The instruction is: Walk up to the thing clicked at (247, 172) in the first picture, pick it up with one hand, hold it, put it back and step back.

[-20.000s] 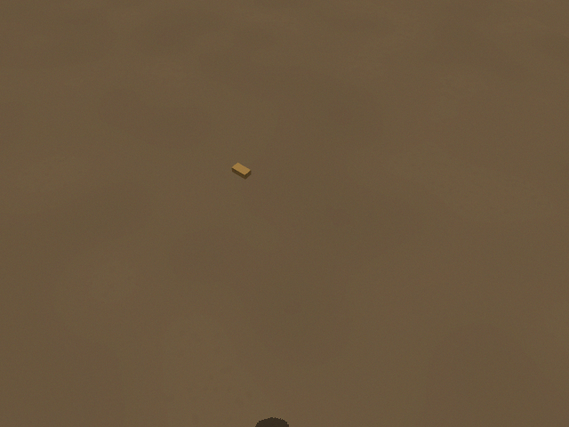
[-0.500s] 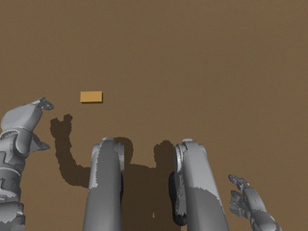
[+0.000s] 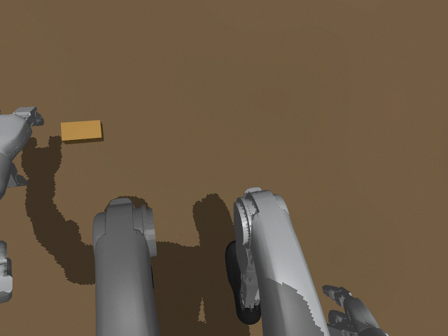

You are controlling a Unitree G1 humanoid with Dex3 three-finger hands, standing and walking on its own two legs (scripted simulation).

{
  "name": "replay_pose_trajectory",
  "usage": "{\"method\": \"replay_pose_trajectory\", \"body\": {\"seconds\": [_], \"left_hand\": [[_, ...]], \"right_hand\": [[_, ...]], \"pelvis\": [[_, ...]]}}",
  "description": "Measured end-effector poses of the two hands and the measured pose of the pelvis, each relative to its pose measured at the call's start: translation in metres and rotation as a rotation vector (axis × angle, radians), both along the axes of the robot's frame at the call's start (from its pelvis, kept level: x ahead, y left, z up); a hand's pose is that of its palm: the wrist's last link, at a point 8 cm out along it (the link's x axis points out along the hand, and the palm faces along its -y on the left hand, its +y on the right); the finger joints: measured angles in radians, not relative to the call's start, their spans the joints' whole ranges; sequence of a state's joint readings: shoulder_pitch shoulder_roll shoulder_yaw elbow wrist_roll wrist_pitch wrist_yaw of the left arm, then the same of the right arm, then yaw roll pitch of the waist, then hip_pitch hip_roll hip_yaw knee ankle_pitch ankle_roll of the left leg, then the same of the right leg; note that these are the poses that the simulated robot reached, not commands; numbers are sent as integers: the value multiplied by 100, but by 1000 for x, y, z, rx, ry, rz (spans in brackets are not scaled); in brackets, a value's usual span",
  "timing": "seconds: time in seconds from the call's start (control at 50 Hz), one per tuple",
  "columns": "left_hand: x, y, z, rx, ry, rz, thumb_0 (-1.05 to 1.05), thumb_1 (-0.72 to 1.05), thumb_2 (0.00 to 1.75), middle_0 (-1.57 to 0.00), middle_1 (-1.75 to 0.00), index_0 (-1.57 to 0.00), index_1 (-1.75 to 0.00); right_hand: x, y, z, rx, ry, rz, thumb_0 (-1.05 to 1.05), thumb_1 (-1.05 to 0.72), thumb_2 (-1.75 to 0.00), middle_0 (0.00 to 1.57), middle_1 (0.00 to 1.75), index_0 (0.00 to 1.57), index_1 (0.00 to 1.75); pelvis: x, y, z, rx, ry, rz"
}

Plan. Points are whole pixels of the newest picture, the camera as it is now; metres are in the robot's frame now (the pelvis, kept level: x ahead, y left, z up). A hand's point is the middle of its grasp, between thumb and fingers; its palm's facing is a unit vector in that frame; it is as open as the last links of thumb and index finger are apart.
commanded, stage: rise first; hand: left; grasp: from above
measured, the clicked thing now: (83, 132) +0.52 +0.28 -0.34
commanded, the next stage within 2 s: none
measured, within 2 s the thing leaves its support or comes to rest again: neither
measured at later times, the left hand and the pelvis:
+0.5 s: hand (29, 145) +0.44 +0.33 -0.19, palm faces -0.46 -0.06 -0.88, open 12.1 cm; pelvis +0.01 +0.00 -0.02, yaw -2 degrees
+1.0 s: hand (35, 139) +0.46 +0.33 -0.21, palm faces -0.46 -0.07 -0.88, open 12.1 cm; pelvis +0.01 +0.00 -0.03, yaw -3 degrees
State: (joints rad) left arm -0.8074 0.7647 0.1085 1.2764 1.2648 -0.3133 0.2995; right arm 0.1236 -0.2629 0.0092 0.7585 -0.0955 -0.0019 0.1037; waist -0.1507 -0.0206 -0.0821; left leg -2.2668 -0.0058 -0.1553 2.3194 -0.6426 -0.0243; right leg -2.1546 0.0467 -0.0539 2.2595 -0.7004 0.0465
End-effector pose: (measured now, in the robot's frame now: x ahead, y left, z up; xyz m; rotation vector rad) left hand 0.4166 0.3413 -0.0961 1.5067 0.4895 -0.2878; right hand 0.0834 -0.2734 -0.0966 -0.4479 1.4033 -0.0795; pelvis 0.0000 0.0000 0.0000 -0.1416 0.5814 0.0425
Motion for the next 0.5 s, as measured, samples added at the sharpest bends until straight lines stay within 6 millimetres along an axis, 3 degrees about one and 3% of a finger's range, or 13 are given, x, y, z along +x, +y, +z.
{"method": "replay_pose_trajectory", "body": {"seconds": [0.26,0.5], "left_hand": [[18,-2,-28,-4,-7,2,0,-19,71,-37,-71,-38,-69],[32,-7,-38,1,-10,13,0,-19,71,-36,-74,-38,-71]], "right_hand": [[13,5,-14,11,19,39,1,-91,-90,21,30,20,30],[5,2,-20,9,49,39,1,-91,-90,20,30,20,30]], "pelvis": [[8,-1,-13,-8,8,-17],[11,-2,-21,-9,12,-26]]}}
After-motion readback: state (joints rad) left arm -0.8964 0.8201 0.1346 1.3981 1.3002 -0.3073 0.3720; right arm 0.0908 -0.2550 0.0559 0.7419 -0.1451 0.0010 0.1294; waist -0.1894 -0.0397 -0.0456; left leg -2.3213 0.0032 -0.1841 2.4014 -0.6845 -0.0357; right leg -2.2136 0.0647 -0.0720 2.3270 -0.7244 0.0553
